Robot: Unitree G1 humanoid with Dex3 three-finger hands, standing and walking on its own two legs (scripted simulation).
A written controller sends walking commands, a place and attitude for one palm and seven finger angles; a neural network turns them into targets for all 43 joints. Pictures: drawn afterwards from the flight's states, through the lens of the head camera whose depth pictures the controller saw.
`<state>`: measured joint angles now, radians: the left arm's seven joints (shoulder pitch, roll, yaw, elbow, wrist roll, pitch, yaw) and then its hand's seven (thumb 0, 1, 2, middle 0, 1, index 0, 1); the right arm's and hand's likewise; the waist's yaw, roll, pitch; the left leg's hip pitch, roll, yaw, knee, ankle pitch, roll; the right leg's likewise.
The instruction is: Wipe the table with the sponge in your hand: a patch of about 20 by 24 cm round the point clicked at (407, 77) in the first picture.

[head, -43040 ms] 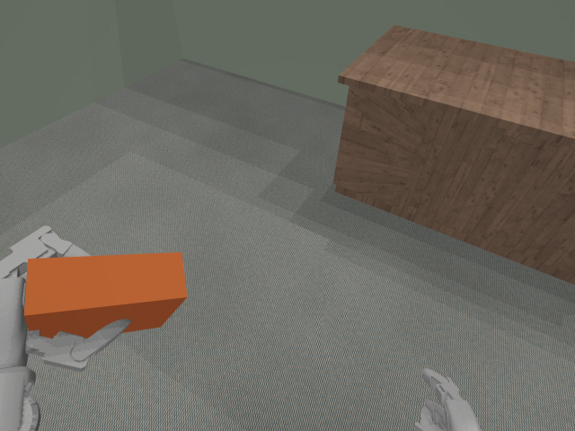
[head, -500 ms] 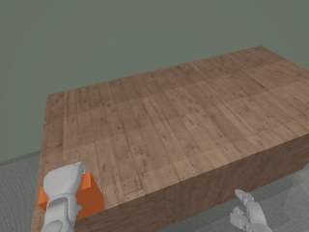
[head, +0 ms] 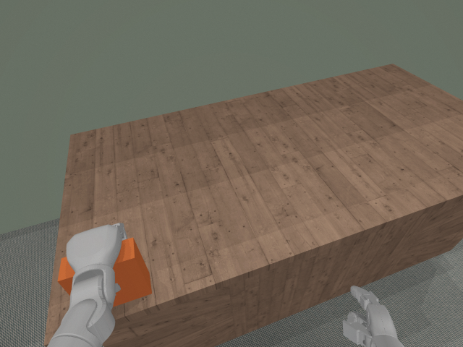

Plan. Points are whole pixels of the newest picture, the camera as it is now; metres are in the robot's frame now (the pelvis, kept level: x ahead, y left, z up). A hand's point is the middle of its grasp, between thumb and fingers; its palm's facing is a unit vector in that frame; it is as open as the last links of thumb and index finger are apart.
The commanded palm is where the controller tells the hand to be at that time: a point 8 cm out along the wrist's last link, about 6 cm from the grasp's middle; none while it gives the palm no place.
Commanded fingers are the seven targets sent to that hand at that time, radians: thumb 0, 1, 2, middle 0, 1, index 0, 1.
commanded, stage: wipe forward along the first lane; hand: left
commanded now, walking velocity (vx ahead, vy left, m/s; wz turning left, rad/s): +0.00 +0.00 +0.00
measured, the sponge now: (113, 283) +0.23 +0.29 -0.06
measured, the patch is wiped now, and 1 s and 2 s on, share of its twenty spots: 0.20 0.35 0.40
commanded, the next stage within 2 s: slide across to the middle lane in 1.30 s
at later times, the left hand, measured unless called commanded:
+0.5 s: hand (106, 236) +0.30 +0.32 -0.01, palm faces -0.12 +0.00 -0.99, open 9.3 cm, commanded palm +0.28 +0.31 +0.03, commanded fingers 0.00 0.10 1.30 -1.20 -1.60 -1.20 -1.60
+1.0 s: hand (102, 215) +0.35 +0.35 -0.01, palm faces -0.14 +0.01 -0.99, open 9.3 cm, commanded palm +0.34 +0.34 +0.03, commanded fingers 0.00 0.10 1.30 -1.20 -1.60 -1.20 -1.60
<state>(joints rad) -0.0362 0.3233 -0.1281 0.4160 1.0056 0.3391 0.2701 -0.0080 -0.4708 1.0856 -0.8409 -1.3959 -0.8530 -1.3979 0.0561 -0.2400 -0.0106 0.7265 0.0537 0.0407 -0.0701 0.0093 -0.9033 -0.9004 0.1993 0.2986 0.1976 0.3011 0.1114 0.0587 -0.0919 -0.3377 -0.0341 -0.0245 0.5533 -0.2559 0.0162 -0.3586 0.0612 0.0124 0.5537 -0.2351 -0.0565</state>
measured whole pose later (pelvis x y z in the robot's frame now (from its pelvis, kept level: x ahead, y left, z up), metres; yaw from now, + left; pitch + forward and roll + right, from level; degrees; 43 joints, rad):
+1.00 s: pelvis +0.00 +0.01 -0.02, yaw +0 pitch +12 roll -1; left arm -0.46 0.50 0.01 0.91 1.02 0.17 0.29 0.01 -0.55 1.19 -0.85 -1.37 -0.86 -1.43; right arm 0.20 -0.27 -0.02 0.72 0.07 0.06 -0.06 0.01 -0.90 -0.90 0.20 0.30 0.20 0.30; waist 0.01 0.05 -0.15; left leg -0.61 -0.03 -0.04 0.71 -0.31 0.03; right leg -0.61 0.07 0.00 0.65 -0.27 -0.04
